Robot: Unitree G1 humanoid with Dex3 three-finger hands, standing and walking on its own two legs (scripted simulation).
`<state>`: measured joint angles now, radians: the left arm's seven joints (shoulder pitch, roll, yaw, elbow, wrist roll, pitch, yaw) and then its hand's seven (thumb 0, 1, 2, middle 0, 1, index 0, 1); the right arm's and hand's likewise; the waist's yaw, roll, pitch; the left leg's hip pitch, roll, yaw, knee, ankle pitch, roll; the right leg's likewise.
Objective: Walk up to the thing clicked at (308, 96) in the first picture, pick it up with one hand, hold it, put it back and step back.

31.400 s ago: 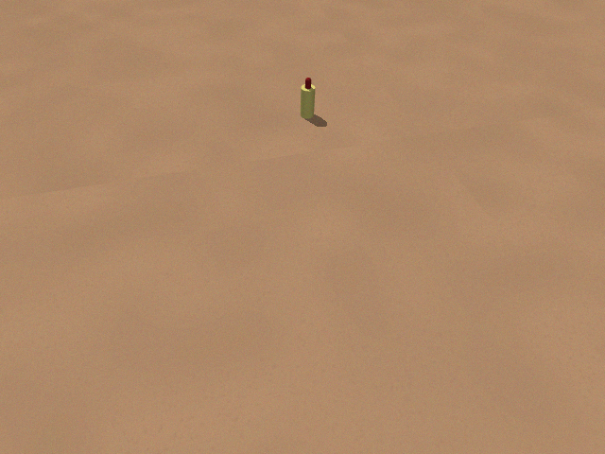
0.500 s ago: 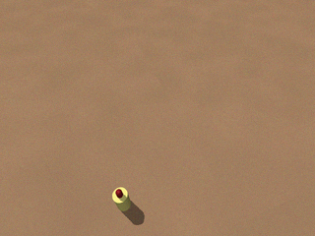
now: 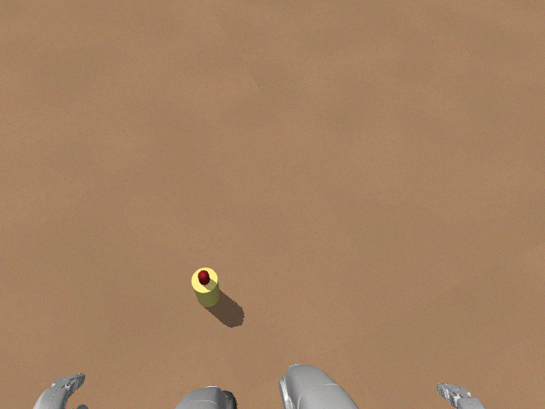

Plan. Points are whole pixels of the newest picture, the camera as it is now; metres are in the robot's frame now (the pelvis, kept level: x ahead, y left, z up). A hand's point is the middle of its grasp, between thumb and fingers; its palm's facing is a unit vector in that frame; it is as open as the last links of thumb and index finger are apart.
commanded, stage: step back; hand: left
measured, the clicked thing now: (206, 285) +0.47 +0.14 -0.65
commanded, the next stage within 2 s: none
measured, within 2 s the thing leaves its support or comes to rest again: neither
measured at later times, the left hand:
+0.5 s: hand out of the picture +0.01 +0.25 -0.14, palm faces +0.00 -0.92 -0.39, open 7.4 cm
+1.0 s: hand out of the picture -0.19 +0.21 -0.15, palm faces -0.06 -0.91 -0.41, open 7.4 cm
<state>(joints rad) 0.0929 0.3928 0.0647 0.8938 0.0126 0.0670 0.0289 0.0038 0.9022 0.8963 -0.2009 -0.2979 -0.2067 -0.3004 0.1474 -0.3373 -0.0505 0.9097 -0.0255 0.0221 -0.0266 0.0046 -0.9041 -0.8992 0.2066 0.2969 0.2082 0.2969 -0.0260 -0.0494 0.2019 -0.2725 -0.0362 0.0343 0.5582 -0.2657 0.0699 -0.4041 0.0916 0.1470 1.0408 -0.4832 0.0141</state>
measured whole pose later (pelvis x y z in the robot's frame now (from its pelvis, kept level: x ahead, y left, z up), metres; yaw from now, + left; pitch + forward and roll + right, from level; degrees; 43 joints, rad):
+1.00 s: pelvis -0.27 -0.05 -0.01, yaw -3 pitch -2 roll +1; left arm 0.21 0.36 0.07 0.84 0.04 0.05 -0.01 0.01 0.90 0.90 -0.20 -0.30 -0.21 -0.30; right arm 0.13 -0.42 -0.06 0.84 -0.01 0.05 -0.03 0.00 -0.91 -0.90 0.21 0.30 0.21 0.30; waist 0.02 0.03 0.15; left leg -0.52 -0.07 -0.14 1.03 -0.47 -0.01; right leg -0.28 0.01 0.06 0.68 -0.37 -0.01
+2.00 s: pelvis -0.57 -0.08 +0.00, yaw +4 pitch -3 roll +1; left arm 0.24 0.42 0.08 0.96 0.03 0.02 -0.01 0.01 0.90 0.90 -0.20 -0.30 -0.21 -0.30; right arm 0.27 -0.36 -0.05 1.00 -0.04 0.00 0.02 0.01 -0.91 -0.90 0.21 0.30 0.21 0.30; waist 0.00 -0.03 0.06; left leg -0.18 -0.03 -0.03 0.56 -0.33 0.03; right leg -0.39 -0.02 0.03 0.83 -0.42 -0.01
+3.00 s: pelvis -0.51 -0.07 +0.01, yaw +2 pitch -3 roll +0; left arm 0.09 0.35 0.00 1.12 0.01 -0.03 0.00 0.00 0.90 0.90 -0.20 -0.30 -0.21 -0.30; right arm 0.04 -0.34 -0.01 1.13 -0.01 -0.01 0.01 0.00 -0.91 -0.90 0.20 0.30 0.21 0.30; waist 0.00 0.00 0.06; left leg -0.16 0.03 0.03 0.36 -0.15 -0.01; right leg -0.09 -0.02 0.01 0.35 -0.22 0.02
